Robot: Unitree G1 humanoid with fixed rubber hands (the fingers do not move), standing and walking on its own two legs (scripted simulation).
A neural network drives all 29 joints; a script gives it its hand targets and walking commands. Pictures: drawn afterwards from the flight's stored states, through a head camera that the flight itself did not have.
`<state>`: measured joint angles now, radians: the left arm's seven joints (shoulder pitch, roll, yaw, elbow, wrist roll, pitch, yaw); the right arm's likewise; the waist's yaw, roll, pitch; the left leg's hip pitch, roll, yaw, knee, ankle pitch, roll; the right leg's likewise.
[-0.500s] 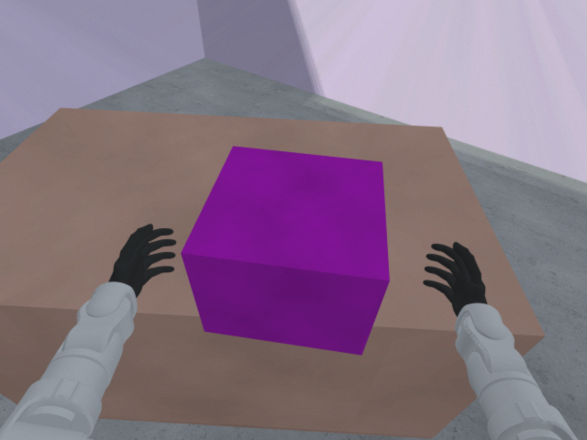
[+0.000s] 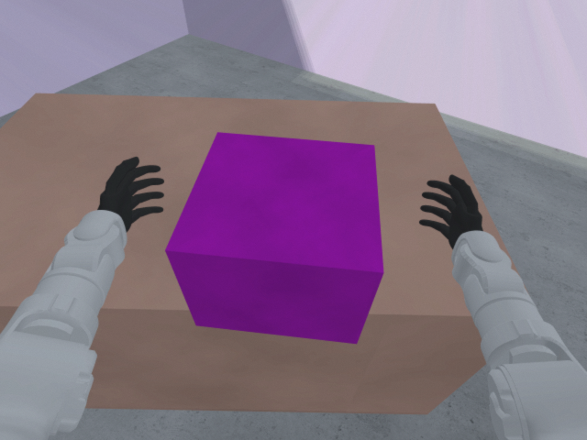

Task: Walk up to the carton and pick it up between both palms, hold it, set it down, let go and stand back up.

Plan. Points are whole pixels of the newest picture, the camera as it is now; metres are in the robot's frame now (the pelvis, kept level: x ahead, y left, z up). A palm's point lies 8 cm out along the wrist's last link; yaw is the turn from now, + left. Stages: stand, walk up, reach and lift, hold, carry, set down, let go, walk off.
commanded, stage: reach and lift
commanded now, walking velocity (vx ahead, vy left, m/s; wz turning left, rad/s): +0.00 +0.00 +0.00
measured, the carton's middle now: (285, 235) +0.48 -0.02 +0.00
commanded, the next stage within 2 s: none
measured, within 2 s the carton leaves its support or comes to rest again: neither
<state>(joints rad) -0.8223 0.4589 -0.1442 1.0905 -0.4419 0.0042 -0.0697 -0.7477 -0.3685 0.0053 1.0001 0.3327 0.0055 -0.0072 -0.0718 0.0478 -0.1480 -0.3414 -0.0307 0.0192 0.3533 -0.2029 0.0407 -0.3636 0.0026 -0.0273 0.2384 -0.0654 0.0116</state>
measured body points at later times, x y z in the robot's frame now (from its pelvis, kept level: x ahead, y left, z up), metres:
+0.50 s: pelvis +0.00 +0.00 +0.00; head +0.07 -0.01 +0.45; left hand +0.51 +0.21 +0.16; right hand +0.46 -0.28 +0.14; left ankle -0.03 +0.08 -0.75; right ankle +0.02 -0.13 -0.75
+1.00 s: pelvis +0.00 -0.01 +0.00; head +0.11 -0.02 +0.43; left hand +0.51 +0.20 +0.08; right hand +0.46 -0.27 +0.07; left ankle -0.03 +0.08 -0.75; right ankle +0.02 -0.13 -0.75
